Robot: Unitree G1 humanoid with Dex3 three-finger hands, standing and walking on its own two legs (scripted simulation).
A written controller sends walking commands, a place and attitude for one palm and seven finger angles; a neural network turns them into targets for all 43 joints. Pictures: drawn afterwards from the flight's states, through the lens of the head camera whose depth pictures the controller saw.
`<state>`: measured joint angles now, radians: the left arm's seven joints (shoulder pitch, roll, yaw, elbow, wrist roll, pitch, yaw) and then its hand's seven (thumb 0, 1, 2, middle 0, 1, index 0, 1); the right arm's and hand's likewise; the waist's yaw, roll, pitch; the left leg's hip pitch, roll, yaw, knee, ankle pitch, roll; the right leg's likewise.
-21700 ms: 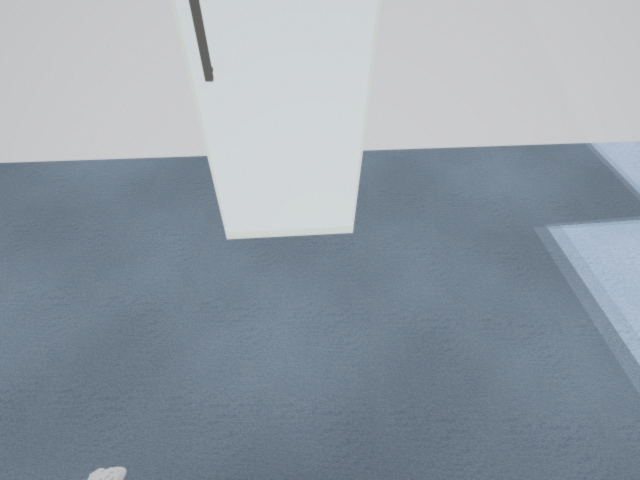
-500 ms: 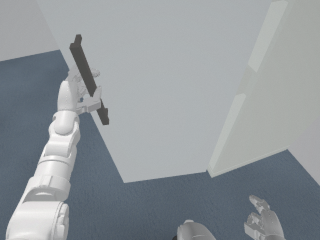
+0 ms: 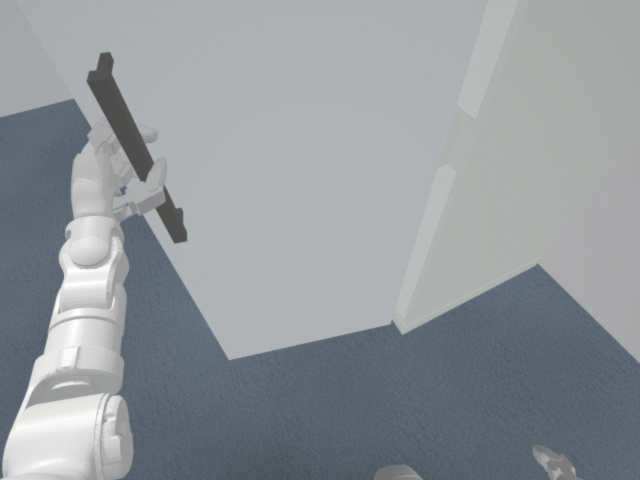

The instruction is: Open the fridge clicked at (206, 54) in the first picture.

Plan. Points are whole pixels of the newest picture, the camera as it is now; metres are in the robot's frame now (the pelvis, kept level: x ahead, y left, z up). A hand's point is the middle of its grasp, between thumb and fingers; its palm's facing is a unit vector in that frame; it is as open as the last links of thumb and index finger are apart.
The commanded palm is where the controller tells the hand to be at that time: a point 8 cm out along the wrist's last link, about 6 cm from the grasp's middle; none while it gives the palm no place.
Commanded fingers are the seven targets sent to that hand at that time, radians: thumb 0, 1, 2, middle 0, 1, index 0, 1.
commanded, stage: stop walking and hold the door back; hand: left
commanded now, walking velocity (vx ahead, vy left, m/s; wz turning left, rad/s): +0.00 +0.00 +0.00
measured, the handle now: (149, 163) +0.50 +0.18 +0.13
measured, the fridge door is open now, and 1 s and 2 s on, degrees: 76 77 77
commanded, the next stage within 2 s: loosen the grip on the handle in 0.68 s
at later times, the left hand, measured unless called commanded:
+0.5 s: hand (149, 200) +0.42 +0.17 +0.13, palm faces -0.02 -0.98 -0.19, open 6.6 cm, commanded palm +0.39 +0.25 +0.12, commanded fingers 0.00 0.90 0.90 -0.45 -1.40 -0.45 -1.40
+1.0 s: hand (139, 188) +0.43 +0.18 +0.15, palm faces +0.03 -0.99 -0.14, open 8.8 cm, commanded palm +0.39 +0.22 +0.13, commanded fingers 0.00 -0.55 0.20 -0.42 -1.37 -0.42 -1.37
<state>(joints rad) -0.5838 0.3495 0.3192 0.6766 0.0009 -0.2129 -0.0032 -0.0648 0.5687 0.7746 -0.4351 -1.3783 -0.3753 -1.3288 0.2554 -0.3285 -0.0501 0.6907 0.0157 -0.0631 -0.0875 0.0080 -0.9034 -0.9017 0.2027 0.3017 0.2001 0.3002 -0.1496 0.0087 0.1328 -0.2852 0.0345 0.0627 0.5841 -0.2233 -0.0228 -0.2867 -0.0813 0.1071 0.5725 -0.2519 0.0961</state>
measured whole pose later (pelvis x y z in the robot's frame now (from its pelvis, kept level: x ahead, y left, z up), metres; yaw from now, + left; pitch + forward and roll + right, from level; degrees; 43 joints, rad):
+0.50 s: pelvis +0.00 +0.05 +0.00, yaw -5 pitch -1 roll -1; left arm -0.47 0.28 0.13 0.49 -0.02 -0.19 0.01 -0.09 0.56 0.74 -0.45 -1.40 -0.35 -1.32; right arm 0.18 -0.20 0.04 0.65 0.00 -0.02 -0.10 0.01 -0.90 -0.90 0.21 0.30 0.20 0.30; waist -0.05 -0.01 0.07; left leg -0.28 0.01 0.07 0.56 -0.27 0.03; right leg -0.26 -0.02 -0.02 0.54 -0.27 0.02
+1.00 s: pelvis -0.02 +0.03 +0.00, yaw -6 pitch +3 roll +0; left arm -0.64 0.35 0.25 0.80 -0.03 -0.23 -0.05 -0.04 0.27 0.61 -0.41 -1.35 -0.31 -1.31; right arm 0.33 -0.26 -0.02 0.66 0.01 -0.11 0.00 0.01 -0.90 -0.90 0.21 0.30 0.20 0.30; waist -0.07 -0.01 -0.04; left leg -0.39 0.03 0.07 0.57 -0.23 0.01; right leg -0.39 0.00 -0.01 0.59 -0.25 -0.01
